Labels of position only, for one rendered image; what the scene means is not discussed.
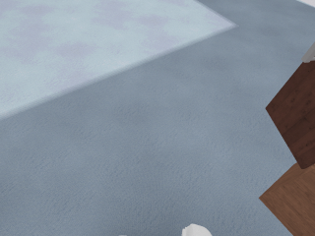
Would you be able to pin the cupboard door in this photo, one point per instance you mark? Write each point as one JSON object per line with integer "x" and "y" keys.
{"x": 293, "y": 112}

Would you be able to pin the handle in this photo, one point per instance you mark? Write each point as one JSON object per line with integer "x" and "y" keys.
{"x": 309, "y": 55}

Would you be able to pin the right robot thigh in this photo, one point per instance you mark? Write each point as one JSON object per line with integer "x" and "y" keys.
{"x": 195, "y": 230}

